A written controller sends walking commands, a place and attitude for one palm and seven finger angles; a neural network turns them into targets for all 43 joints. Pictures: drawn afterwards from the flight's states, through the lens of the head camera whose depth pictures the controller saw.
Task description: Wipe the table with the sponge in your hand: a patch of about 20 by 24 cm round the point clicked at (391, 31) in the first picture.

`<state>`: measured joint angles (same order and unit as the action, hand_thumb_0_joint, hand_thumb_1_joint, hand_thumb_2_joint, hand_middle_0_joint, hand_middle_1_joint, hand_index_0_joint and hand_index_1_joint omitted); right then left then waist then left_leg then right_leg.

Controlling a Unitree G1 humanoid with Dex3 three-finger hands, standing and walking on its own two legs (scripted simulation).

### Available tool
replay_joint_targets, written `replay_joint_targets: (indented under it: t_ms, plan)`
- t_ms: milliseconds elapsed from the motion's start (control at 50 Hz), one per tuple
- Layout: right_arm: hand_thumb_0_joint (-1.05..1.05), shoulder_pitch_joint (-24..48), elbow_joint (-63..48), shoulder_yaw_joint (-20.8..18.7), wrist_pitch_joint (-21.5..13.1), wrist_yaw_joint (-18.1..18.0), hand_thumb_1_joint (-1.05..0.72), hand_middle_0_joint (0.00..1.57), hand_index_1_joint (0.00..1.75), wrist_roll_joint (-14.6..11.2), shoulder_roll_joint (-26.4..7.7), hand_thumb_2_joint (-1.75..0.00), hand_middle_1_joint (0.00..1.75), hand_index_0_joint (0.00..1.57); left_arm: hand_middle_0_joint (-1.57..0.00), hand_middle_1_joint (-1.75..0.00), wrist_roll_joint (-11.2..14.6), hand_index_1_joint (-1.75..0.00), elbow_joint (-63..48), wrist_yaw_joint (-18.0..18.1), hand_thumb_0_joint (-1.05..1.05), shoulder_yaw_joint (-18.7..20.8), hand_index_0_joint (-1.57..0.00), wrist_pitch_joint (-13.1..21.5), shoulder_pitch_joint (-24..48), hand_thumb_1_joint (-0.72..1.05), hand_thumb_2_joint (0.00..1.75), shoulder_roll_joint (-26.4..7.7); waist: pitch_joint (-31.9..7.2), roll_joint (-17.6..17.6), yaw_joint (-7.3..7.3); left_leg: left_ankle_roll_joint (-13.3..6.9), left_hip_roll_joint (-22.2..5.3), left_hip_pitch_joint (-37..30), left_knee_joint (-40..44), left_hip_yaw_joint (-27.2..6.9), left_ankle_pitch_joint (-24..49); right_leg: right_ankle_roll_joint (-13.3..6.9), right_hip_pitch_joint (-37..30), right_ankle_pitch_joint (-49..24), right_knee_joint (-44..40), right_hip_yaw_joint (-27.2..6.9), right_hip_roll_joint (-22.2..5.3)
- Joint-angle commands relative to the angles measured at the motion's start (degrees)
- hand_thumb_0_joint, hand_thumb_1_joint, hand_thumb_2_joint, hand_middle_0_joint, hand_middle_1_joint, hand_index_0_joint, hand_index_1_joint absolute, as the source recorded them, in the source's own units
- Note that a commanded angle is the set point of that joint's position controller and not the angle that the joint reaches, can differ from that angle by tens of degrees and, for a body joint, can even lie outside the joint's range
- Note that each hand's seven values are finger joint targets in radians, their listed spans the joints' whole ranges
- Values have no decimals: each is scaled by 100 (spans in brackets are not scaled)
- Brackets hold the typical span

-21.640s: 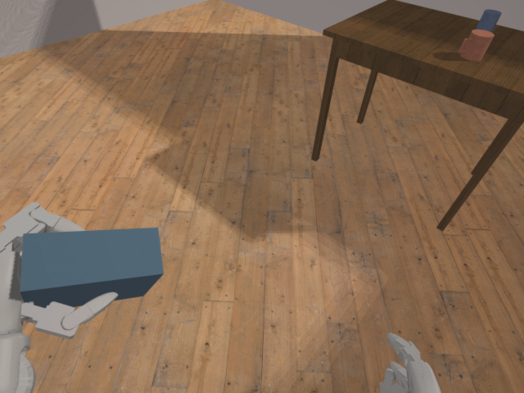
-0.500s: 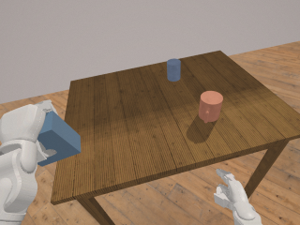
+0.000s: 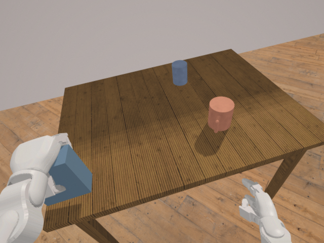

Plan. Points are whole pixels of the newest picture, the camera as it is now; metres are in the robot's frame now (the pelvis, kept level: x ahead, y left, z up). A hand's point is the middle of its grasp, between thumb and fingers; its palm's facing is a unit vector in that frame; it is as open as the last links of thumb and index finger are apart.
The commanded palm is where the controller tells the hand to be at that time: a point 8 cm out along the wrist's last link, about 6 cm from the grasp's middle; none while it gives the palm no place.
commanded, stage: move the sponge above the wiping area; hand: left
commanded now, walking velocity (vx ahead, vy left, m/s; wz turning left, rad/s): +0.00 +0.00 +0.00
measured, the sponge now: (62, 181) +0.22 +0.29 +0.06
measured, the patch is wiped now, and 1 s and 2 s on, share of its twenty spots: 0.00 0.00 0.05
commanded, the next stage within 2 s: none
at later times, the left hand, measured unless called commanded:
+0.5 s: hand (67, 173) +0.22 +0.26 +0.09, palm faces -0.03 -0.11 -0.99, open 9.8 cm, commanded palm +0.20 +0.28 +0.19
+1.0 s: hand (78, 157) +0.26 +0.26 +0.09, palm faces +0.01 -0.07 -1.00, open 9.8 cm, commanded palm +0.24 +0.27 +0.17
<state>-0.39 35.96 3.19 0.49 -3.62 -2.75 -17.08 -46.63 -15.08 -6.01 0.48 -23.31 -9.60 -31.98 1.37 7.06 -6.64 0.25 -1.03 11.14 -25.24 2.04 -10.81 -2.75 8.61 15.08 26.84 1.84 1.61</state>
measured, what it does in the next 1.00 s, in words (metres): stands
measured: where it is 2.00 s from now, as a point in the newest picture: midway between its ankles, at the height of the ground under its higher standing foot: outside the picture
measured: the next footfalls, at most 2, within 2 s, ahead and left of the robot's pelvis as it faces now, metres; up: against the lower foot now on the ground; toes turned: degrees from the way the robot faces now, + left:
none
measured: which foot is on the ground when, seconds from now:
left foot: down 0.00-1.00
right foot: down 0.00-1.00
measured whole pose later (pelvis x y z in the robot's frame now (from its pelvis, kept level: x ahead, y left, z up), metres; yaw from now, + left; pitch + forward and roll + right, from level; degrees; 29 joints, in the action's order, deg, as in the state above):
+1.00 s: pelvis +0.00 +0.01 +0.00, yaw +0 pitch -3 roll +0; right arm -1.1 38.5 3.2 0.4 -4.7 -2.0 -14.7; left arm -53.1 -4.0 0.0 -8.5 -16.2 0.4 -27.8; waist 1.2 5.4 -7.3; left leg -0.1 -0.8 10.6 -23.6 2.1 -10.0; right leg -2.6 7.8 13.9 24.7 1.5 1.5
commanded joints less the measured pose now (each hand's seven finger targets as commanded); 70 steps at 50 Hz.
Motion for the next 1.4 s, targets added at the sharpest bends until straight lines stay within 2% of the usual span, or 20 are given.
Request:
replay_joint_targets:
  t_ms: [0, 40, 60, 140, 280, 380, 440, 540, 560, 640, 660, 720, 840, 920, 1040, 1060, 1160, 1240, 1340, 1380]
  plan:
    - [0, 1188, -1134, -156, -391, -43, -90, 20, 30, 124, -292, -90, 30, 20, -120, -160, -493, -160, -2019, 318, 0, 1115, -120, 584, 1379, 10, 130, -1884, -1733, -325, -170, -301, 242, -880, -56, -410, 1411, -48, -225, -1522, -477, -726, -200]
    - [0, 1212, -1056, -175, -435, -48, -90, 20, 30, 154, -291, -90, 30, 20, -120, -160, -532, -160, -2173, 631, 0, 1751, -120, 793, 1344, 10, 130, -2355, -1674, -201, -284, -263, 222, -934, -61, -480, 1423, -177, -211, -1445, -535, -944, -76]
    - [0, 1053, -1061, -192, -427, -57, -90, 20, 30, 178, -209, -90, 30, 20, -120, -160, -546, -160, -2000, 758, 0, 1441, -120, 830, 1373, 10, 130, -1889, -1657, -175, -235, -268, 186, -957, -102, -375, 1562, -170, -147, -1550, -512, -753, -122]
    - [0, 1176, -829, -295, -289, 61, -90, 20, 30, 60, -299, -90, 30, 20, -120, -160, -288, -160, -1102, 1197, 0, 1670, -120, 487, 1000, 10, 130, -1675, -1068, -121, -292, -125, 116, -684, 28, -428, 1323, -237, -11, -1306, -662, -971, -100]
    - [0, 1441, -1067, -169, -254, 35, -90, 20, 30, -99, -306, -90, 30, 20, -120, -160, -20, -160, -1082, 567, 0, 211, -120, -96, 895, 10, 130, -630, -850, -275, -59, -201, 146, -467, 244, -357, 827, 9, 110, -902, -664, -525, -217]
    - [0, 1291, -1089, -150, -397, -37, -90, 20, 30, 26, -274, -90, 30, 20, -120, -160, -596, -160, -1688, 380, 0, 130, -120, 302, 1700, 10, 130, -1057, -1430, -275, -31, -289, 182, -752, 258, -500, 828, -53, 35, -648, -597, -531, -119]
    - [0, 1338, -1024, -185, -420, -70, -90, 20, 30, 134, -268, -90, 30, 20, -120, -160, -952, -160, -2016, 702, 0, 818, -120, 649, 2145, 10, 130, -1716, -1644, 18, -173, -262, 125, -881, 312, -638, 807, -205, -137, -563, -550, -745, 46]
    - [0, 1276, -695, -248, -276, -19, -90, 20, 30, 62, -259, -90, 30, 20, -120, -160, -739, -160, -577, 1334, 0, 1065, -120, 448, 2175, 10, 130, -1399, -1116, -177, -233, -103, 97, -715, 417, -535, 773, -288, 103, -425, -781, -767, 23]
    - [0, 1250, -722, -258, -257, 0, -90, 20, 30, 20, -216, -90, 30, 20, -120, -160, -543, -160, -457, 1350, 0, 703, -120, 354, 2130, 10, 130, -886, -1131, -334, -176, -130, 65, -677, 397, -423, 767, -187, 75, -486, -791, -533, -58]
    - [0, 1597, -701, -182, -166, 35, -90, 20, 30, -54, -326, -90, 30, 20, -120, -160, -376, -160, 73, 1121, 0, 582, -120, -115, 1800, 10, 130, -866, -792, -368, -174, -98, 145, -477, 521, -373, 519, -135, 126, -325, -884, -653, -73]
    - [0, 1609, -824, -160, -154, 49, -90, 20, 30, -76, -294, -90, 30, 20, -120, -160, -344, -160, -62, 963, 0, 6, -120, -209, 1835, 10, 130, -345, -838, -266, -100, -126, 133, -439, 518, -306, 444, -75, 101, -346, -841, -457, -130]
    - [0, 1528, -864, -133, -151, 12, -90, 20, 30, -105, -330, -90, 30, 20, -120, -160, -437, -160, -41, 637, 0, -469, -120, -302, 2167, 10, 130, -236, -847, -340, 43, -180, 196, -425, 517, -364, 226, -39, 189, -221, -850, -464, -131]
    - [0, 1413, -901, -134, -274, -110, -90, 20, 30, 47, -322, -90, 30, 20, -120, -160, -1022, -160, -622, 553, 0, 246, -120, 267, 3294, 10, 130, -1397, -1587, -364, -20, -292, 281, -840, 330, -421, 378, -122, 46, -167, -799, -727, -37]
    - [0, 1044, -735, -237, -371, -164, -90, 20, 30, 104, -249, -90, 30, 20, -120, -160, -969, -160, -326, 1028, 0, 562, -120, 787, 3058, 10, 130, -1261, -1729, -190, -94, -216, 203, -1048, 226, -376, 1005, -194, 21, -784, -773, -640, -25]
    - [0, 1322, -574, -285, -236, 45, -90, 20, 30, -2, -387, -90, 30, 20, -120, -160, -680, -160, 609, 1324, 0, 752, -120, 46, 2206, 10, 130, -1037, -1244, -264, -238, -124, 181, -646, 313, -313, 1165, -203, -123, -1170, -740, -709, -94]
    - [0, 1370, -701, -276, -215, 85, -90, 20, 30, -29, -350, -90, 30, 20, -120, -160, -597, -160, 489, 1206, 0, 239, -120, -110, 2100, 10, 130, -505, -1289, -279, -163, -158, 166, -587, 277, -218, 1225, -127, -200, -1354, -671, -518, -156]
    - [0, 1432, -908, -221, -111, 94, -90, 20, 30, -96, -419, -90, 30, 20, -120, -160, -562, -160, 277, 530, 0, -350, -120, -503, 1813, 10, 130, -296, -1191, -740, 40, -280, 238, -466, 196, -246, 1128, -9, -140, -1554, -581, -481, -161]
    - [0, 1270, -945, -235, -186, -12, -90, 20, 30, 15, -395, -90, 30, 20, -120, -160, -747, -160, -577, 434, 0, 279, -120, 184, 2338, 10, 130, -1187, -1646, -645, 51, -350, 271, -826, 20, -326, 1250, -46, -127, -1706, -539, -678, -94]
    - [0, 877, -710, -330, -307, -144, -90, 20, 30, 101, -354, -90, 30, 20, -120, -160, -962, -160, -407, 1042, 0, 760, -120, 933, 2849, 10, 130, -1419, -1674, -220, 38, -267, 207, -1075, -19, -332, 1376, -193, 187, -1530, -650, -762, -3]
    - [0, 759, -686, -376, -330, -142, -90, 20, 30, 62, -304, -90, 30, 20, -120, -160, -905, -160, -3, 1251, 0, 590, -120, 875, 2712, 10, 130, -1035, -1502, -195, 39, -213, 155, -937, -19, -273, 1366, -164, 283, -1426, -641, -574, -63]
